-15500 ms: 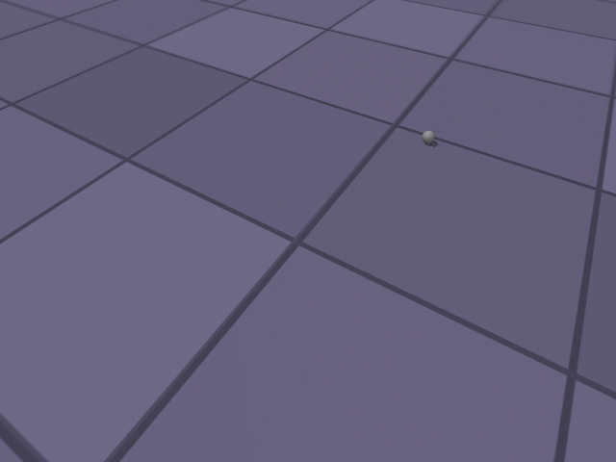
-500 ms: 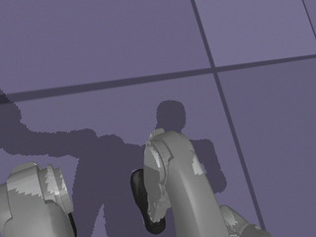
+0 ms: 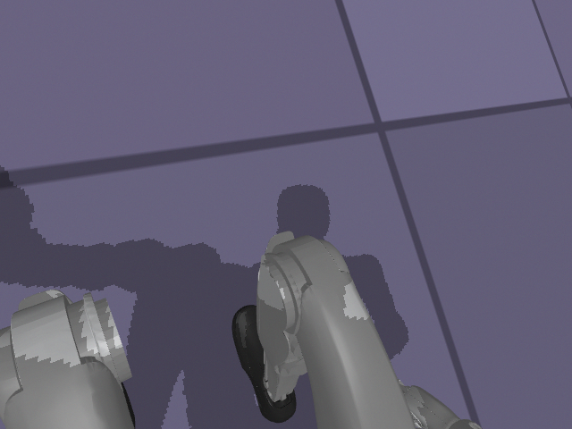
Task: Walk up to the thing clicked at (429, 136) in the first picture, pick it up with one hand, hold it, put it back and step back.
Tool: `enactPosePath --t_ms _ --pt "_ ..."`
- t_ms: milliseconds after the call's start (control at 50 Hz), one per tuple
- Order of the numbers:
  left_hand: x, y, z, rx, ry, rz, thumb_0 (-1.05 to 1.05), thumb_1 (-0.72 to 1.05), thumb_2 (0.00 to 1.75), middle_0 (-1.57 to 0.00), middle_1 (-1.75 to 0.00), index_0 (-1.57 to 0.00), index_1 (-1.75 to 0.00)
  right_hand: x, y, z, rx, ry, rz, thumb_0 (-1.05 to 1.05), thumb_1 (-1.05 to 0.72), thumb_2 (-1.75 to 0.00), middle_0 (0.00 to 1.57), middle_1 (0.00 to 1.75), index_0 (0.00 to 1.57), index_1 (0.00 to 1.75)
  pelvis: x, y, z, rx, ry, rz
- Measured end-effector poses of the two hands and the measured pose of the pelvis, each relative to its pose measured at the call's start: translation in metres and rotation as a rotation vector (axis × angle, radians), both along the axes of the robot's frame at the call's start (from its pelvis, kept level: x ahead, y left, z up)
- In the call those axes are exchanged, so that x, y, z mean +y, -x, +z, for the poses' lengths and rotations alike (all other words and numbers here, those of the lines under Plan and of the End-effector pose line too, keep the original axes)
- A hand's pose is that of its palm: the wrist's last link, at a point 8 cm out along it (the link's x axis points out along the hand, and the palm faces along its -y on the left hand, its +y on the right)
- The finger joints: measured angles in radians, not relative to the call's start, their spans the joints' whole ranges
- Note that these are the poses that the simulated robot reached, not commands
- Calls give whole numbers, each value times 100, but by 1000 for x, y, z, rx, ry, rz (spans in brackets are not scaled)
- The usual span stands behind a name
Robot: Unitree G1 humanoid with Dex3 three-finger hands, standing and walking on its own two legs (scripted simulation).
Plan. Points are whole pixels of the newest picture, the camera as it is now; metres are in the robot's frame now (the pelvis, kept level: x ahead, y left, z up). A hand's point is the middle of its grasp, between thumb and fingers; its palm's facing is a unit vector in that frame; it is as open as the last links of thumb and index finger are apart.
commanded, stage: close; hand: left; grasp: from above
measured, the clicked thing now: out of the picture +0.40 +0.34 -0.26
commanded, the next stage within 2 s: settle in 1.40 s
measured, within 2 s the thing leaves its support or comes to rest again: leaves its support in 1.74 s
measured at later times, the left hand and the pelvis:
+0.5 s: hand out of the picture +0.39 +0.35 -0.25, palm faces -0.46 -0.19 -0.87, open 11.8 cm; pelvis +0.00 +0.00 +0.00, yaw +0 degrees
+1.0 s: hand out of the picture +0.39 +0.33 -0.25, palm faces -0.41 -0.13 -0.90, open 9.3 cm; pelvis +0.00 +0.00 +0.00, yaw +0 degrees
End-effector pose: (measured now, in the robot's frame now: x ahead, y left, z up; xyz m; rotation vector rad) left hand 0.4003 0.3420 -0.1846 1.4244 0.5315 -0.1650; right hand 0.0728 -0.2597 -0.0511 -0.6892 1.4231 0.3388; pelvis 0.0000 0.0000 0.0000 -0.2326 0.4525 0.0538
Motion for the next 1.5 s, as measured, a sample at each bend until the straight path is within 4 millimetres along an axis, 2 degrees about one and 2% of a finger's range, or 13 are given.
enactPosePath --t_ms 240,380,540,880,1160,1300,1500 --pt "1 1 -8 15 -41 60 0 -23 76 -23 -94 -26 -90 3 -14 5 -57 -29 40 0 -89 -90 20 30 20 30 1 2 -1 -3 2 0" --pt "7 3 -11 49 -23 114 0 -18 71 -27 -91 -31 -86 7 -12 0 -46 -58 37 0 -89 -90 20 30 20 30 0 1 0 1 -1 3" --pt "11 3 -11 68 -12 94 0 -11 66 -33 -87 -37 -82 8 -4 -4 -5 -63 26 0 -89 -90 20 30 20 30 -1 -1 2 0 -1 3" --pt "-9 4 -6 -2 -22 -13 0 11 56 -48 -77 -53 -72 2 -4 6 -38 -16 34 0 -89 -90 20 30 20 30 1 5 2 -20 6 -4" --pt "2 -1 -7 22 -19 100 0 26 43 -60 -67 -66 -61 3 -9 9 -51 -43 40 0 -89 -90 20 30 20 30 1 2 3 -1 6 2" --pt "4 -5 -5 41 -13 92 1 28 38 -64 -65 -67 -58 6 -7 2 -39 -62 23 0 -89 -90 20 30 20 30 0 1 3 2 3 2" --pt "5 1 -4 41 0 78 2 28 35 -69 -61 -70 -55 6 1 -3 -9 -58 15 0 -89 -90 20 30 20 30 -2 2 2 -3 -4 -1"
